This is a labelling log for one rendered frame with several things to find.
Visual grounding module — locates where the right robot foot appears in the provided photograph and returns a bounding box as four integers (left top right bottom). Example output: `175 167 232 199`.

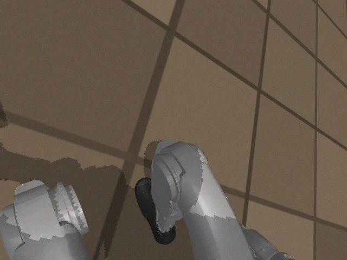
135 177 176 245

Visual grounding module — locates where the right robot hand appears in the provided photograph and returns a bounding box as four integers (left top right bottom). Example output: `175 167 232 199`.
239 223 279 260

